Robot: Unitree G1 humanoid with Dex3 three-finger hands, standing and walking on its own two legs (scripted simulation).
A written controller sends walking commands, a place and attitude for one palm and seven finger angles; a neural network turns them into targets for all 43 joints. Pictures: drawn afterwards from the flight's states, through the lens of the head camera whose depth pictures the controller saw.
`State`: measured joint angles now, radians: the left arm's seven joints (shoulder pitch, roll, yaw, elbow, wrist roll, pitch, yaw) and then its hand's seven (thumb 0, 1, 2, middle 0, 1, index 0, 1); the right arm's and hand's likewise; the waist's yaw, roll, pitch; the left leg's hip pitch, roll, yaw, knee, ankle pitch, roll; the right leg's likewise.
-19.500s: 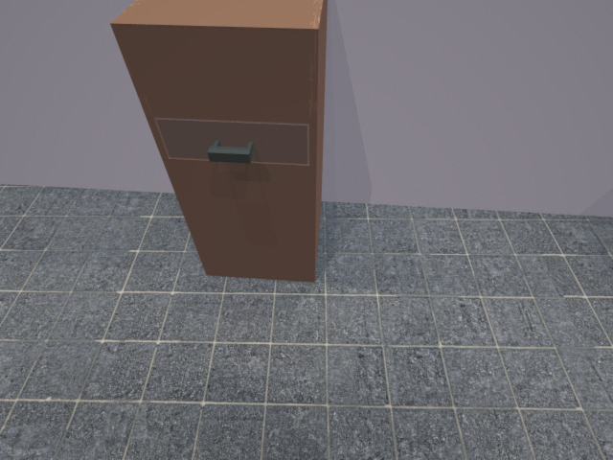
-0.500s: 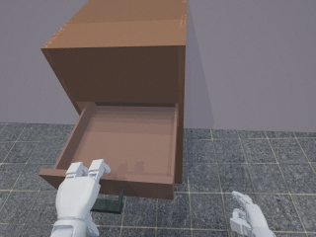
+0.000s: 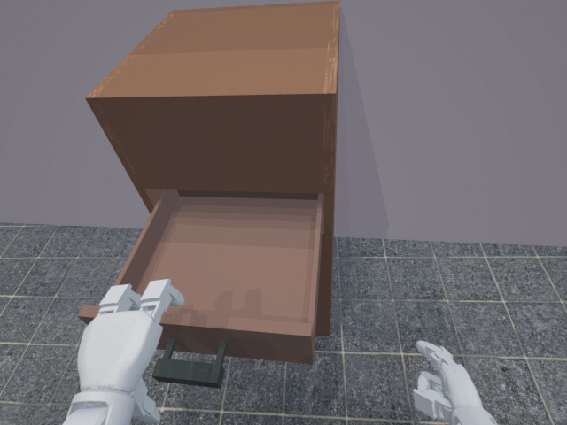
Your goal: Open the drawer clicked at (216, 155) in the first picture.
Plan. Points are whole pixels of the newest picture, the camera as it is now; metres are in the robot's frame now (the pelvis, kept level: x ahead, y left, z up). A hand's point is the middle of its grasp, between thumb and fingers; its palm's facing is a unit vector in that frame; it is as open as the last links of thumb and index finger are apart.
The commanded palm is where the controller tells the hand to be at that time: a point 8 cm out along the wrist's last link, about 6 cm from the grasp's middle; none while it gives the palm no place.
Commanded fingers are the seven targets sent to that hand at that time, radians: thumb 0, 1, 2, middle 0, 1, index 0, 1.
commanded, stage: lift the hand off the handle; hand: left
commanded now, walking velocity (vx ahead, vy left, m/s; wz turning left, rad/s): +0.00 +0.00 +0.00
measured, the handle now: (193, 358) +0.23 +0.20 -0.09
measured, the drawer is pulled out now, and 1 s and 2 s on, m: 0.30 0.30 0.30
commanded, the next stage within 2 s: draw the hand back to the body in 0.26 s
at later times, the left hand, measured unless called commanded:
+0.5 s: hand (151, 340) +0.20 +0.20 +0.06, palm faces +0.07 -0.15 -0.99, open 13.9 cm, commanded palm +0.17 +0.21 +0.12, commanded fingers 0.00 -0.50 0.30 -0.30 -1.20 -0.30 -1.20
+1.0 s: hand (98, 336) +0.19 +0.24 +0.10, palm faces +0.10 -0.27 -0.96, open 13.9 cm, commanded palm +0.16 +0.25 +0.16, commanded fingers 0.00 -0.40 0.34 -0.29 -1.13 -0.29 -1.13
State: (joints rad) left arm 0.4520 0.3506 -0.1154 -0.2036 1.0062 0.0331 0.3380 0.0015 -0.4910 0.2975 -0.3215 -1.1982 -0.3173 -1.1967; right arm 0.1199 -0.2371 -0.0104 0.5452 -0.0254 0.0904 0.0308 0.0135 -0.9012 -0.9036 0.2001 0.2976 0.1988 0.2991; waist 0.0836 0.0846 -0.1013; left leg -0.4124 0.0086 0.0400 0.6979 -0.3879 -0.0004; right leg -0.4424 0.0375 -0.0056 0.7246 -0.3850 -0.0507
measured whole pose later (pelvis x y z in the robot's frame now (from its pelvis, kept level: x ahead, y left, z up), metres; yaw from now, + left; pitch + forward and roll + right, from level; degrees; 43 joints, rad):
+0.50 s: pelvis +0.01 +0.01 +0.01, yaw -1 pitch +5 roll +0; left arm 0.45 0.34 -0.15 -0.29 1.01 0.05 0.28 0.00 -0.49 0.30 -0.32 -1.20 -0.32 -1.20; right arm 0.13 -0.23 0.00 0.52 -0.02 0.10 0.05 0.01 -0.90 -0.90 0.20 0.30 0.20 0.30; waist 0.10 0.09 -0.09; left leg -0.36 0.01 0.05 0.66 -0.38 0.01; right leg -0.39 0.04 0.01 0.68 -0.37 -0.04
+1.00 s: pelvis +0.01 +0.02 +0.01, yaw +1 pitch +2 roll +0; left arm 0.53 0.43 0.02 -0.41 0.75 0.01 0.19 0.00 -0.49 0.30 -0.32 -1.20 -0.32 -1.20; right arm 0.12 -0.25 0.01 0.52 0.00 0.09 0.02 0.01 -0.90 -0.90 0.20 0.30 0.20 0.30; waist 0.10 0.11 -0.05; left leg -0.28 0.00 0.03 0.59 -0.35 0.02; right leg -0.29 0.03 -0.01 0.58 -0.33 -0.03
